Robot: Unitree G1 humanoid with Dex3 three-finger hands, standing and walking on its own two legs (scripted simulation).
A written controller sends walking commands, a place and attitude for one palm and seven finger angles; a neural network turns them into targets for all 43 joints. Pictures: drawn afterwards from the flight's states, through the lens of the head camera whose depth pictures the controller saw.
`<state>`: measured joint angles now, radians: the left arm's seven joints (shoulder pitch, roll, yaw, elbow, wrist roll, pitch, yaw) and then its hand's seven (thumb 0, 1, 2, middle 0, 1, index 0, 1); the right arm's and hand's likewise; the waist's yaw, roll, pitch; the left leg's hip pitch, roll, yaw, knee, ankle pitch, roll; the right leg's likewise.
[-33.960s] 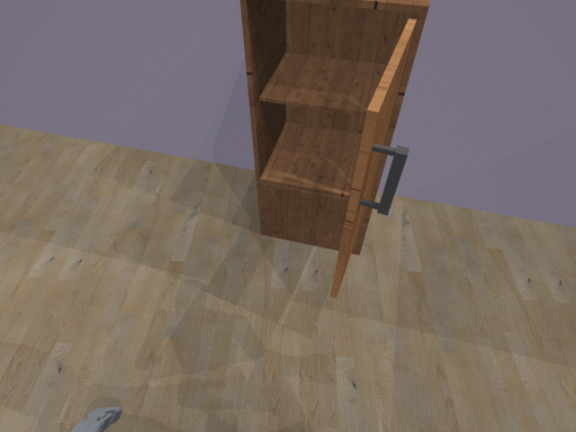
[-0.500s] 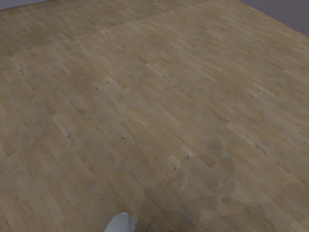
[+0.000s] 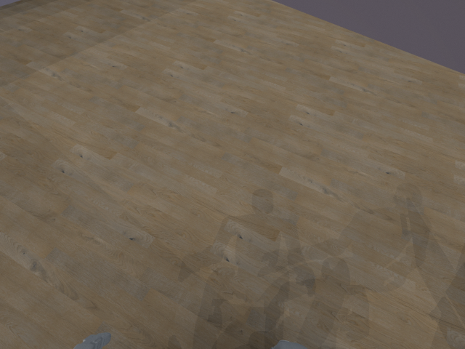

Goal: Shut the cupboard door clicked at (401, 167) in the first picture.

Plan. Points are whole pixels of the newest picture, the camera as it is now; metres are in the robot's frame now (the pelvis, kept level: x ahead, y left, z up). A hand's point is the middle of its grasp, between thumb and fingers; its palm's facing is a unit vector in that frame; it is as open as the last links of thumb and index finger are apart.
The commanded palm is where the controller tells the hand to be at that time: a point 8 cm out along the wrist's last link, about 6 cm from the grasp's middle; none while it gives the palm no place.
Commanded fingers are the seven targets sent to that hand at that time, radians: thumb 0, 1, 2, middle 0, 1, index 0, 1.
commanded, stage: turn to face it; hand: left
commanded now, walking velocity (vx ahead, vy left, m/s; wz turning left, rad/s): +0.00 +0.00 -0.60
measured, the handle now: out of the picture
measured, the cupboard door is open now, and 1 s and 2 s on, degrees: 49 49 49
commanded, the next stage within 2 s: none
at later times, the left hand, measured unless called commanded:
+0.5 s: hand (141, 326) +0.18 +0.19 -0.19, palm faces -0.23 -0.95 -0.19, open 7.4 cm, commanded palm none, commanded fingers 0.00 0.90 0.90 -0.20 -0.30 -0.20 -0.30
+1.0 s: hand (191, 290) +0.24 +0.10 -0.15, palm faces -0.53 -0.80 -0.28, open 7.4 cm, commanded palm none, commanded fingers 0.00 0.90 0.90 -0.20 -0.30 -0.20 -0.30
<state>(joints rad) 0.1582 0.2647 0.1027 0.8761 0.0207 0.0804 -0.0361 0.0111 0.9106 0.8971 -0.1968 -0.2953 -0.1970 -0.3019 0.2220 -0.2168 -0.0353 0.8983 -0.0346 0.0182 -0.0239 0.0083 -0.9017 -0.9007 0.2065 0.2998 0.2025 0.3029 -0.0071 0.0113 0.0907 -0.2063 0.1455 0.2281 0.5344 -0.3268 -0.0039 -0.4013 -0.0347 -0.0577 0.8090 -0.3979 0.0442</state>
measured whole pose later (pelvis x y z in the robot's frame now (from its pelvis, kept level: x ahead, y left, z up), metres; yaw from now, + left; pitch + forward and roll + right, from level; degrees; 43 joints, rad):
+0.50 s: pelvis +0.04 +0.02 -0.01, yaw -17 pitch +1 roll -1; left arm 0.18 0.25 0.08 0.89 0.01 0.08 -0.01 0.01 0.90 0.90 -0.20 -0.30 -0.20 -0.30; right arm 0.19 -0.20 -0.01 0.86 -0.03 0.01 -0.02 0.01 -0.91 -0.90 0.20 0.30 0.20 0.30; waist 0.01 -0.05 0.07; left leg -0.33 0.06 0.09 0.63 -0.32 0.01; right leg -0.41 0.04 0.09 0.87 -0.50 0.03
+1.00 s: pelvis +0.04 -0.01 -0.01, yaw -35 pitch +1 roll +0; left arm 0.16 0.21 0.06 0.86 0.01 0.04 0.00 0.01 0.91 0.90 -0.20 -0.30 -0.20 -0.30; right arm 0.21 -0.27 -0.06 0.92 -0.02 0.08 -0.01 0.01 -0.91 -0.90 0.20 0.30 0.20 0.30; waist -0.02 0.05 0.09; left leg -0.48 0.10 0.06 1.13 -0.43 -0.07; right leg -0.29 0.02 -0.02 0.55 -0.28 -0.04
